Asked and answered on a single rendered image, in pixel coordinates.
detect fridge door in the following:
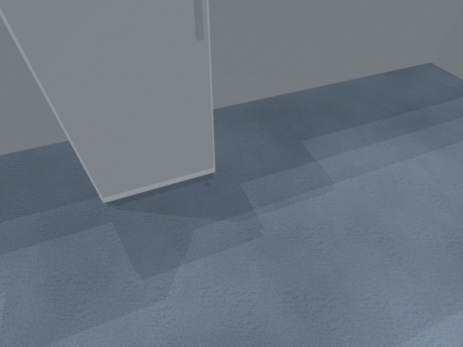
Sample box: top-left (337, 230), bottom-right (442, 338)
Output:
top-left (0, 0), bottom-right (214, 198)

